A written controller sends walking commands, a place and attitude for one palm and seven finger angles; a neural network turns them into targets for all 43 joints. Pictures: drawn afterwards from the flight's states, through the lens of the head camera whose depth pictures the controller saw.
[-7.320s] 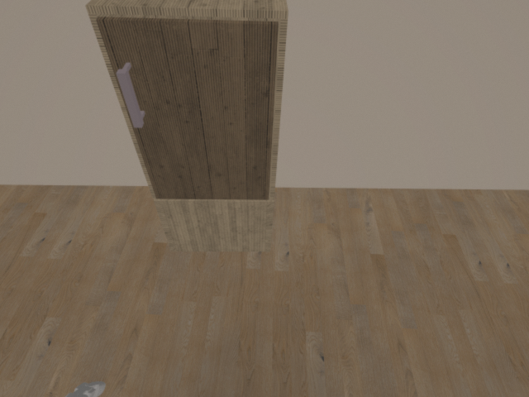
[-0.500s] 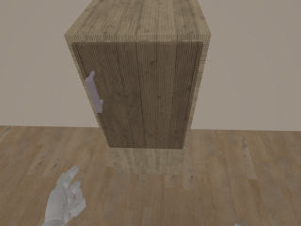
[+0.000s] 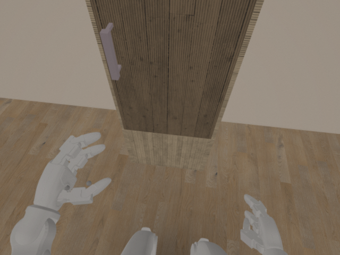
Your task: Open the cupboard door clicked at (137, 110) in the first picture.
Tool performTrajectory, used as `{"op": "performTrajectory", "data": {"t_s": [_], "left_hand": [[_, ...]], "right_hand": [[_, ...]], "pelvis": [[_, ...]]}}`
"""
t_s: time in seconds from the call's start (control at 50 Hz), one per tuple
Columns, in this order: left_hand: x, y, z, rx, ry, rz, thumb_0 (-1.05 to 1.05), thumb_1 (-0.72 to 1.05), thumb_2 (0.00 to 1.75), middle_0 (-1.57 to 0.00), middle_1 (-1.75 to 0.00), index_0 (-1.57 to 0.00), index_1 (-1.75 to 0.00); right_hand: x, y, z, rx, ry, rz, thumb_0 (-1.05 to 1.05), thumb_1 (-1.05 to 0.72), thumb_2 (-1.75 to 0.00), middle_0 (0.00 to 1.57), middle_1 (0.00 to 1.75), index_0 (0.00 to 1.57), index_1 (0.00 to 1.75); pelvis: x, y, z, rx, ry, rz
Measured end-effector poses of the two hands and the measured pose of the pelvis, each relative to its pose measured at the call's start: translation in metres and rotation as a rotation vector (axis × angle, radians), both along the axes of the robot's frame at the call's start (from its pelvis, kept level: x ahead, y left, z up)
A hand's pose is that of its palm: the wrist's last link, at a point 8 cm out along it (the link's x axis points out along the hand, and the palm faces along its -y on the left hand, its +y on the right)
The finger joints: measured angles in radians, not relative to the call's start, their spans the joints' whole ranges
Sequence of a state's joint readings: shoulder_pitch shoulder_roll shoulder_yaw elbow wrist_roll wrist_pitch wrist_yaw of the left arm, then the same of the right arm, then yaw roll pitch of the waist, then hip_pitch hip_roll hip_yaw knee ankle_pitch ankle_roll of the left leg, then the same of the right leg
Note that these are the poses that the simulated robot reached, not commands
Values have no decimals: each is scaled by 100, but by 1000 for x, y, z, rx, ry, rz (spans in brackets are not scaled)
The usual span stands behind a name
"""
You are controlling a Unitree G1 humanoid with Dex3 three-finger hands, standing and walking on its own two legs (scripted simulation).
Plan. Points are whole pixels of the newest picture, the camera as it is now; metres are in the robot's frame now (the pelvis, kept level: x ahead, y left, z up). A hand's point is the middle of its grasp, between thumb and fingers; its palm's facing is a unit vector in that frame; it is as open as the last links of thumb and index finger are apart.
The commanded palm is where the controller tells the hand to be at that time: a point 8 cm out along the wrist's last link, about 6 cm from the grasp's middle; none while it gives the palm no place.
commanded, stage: raise the hand with hooked fingers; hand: left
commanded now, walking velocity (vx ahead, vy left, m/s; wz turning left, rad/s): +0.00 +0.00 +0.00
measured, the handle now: (113, 52) +0.62 +0.22 +0.12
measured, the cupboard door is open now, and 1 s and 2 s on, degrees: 0 0 0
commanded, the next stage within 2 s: move the hooked fingers beside the handle in 1.42 s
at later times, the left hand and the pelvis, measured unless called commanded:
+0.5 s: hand (59, 151) +0.29 +0.26 +0.10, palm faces -0.03 -1.00 -0.05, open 13.0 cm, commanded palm +0.27 +0.31 +0.10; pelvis +0.03 +0.03 +0.04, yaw -2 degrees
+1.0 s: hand (29, 123) +0.33 +0.32 +0.14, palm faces -0.01 -1.00 -0.04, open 14.0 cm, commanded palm +0.29 +0.36 +0.14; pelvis +0.03 +0.04 +0.05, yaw -1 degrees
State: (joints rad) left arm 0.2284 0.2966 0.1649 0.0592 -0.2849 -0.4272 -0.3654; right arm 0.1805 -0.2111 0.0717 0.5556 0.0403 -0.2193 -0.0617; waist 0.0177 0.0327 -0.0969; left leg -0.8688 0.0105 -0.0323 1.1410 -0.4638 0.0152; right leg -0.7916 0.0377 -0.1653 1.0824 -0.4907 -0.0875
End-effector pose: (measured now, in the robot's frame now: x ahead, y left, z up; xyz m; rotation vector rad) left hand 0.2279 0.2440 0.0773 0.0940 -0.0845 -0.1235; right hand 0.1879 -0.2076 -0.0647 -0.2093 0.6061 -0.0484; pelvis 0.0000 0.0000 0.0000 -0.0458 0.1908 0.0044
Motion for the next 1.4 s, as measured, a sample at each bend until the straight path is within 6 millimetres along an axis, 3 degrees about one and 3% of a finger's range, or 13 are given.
{"op": "performTrajectory", "data": {"t_s": [0.1, 0.22, 0.3, 0.4, 0.56, 0.66, 0.8, 0.9, 0.98, 1.18, 1.4], "left_hand": [[24, 7, -9, -56, 222, 9, 1, 19, 59, -25, -75, -25, -76], [20, 41, 13, -36, 116, 188, 1, 6, 53, -26, -84, -26, -85], [22, 53, 13, -10, 78, 157, 1, -4, 49, -27, -90, -26, -91], [34, 53, 4, -37, 139, 65, 0, -16, 44, -27, -98, -27, -98], [51, 80, 39, -44, 35, 137, 0, -34, 36, -29, -110, -29, -110], [58, 95, 38, -49, 100, 131, 0, -43, 33, -30, -115, -29, -116], [64, 107, 48, -47, 95, 120, -1, -48, 31, -30, -119, -30, -119], [73, 120, 64, -43, 48, 138, -1, -49, 30, -30, -119, -30, -120], [80, 126, 65, -52, 92, 125, -1, -49, 30, -30, -119, -30, -120], [80, 109, 54, -73, 107, 102, -1, -50, 30, -30, -120, -30, -120], [76, 104, 60, -62, 95, 116, -1, -50, 30, -30, -120, -30, -120]], "right_hand": [[-42, -2, 0, 34, 101, -108, 1, -90, -90, 20, 30, 21, 30], [-64, -22, 9, -34, 161, -156, 1, -90, -90, 20, 30, 21, 30], [-59, -33, 12, -89, 168, -143, 1, -90, -90, 20, 30, 21, 30], [-38, -33, 26, -119, 109, -146, 1, -90, -90, 20, 30, 20, 30], [1, -4, 49, -83, -1, -85, 1, -90, -90, 20, 30, 20, 30], [12, 12, 50, -56, 0, -47, 1, -90, -90, 20, 30, 21, 30], [4, 19, 49, -61, 39, -39, 1, -90, -90, 20, 30, 21, 30], [-10, 15, 47, -70, 80, -54, 1, -90, -90, 20, 30, 21, 30], [-21, 8, 46, -77, 105, -80, 1, -90, -90, 20, 30, 21, 30], [-34, -9, 51, -99, 114, -104, 1, -90, -90, 20, 30, 21, 30], [-25, -12, 49, -79, 90, -94, 1, -90, -90, 20, 30, 21, 30]], "pelvis": [[7, 5, 16, 19, -7, -30], [18, 12, 26, 22, -8, -41], [20, 18, 25, 13, -2, -30], [24, 26, 28, 5, -9, -27], [33, 34, 38, 3, -33, -25], [34, 38, 42, -1, -40, -18], [33, 41, 46, -4, -56, -17], [31, 41, 49, -2, -68, -15], [29, 41, 52, 0, -71, -16], [29, 36, 53, 7, -71, -29], [28, 28, 52, 10, -75, -25]]}}
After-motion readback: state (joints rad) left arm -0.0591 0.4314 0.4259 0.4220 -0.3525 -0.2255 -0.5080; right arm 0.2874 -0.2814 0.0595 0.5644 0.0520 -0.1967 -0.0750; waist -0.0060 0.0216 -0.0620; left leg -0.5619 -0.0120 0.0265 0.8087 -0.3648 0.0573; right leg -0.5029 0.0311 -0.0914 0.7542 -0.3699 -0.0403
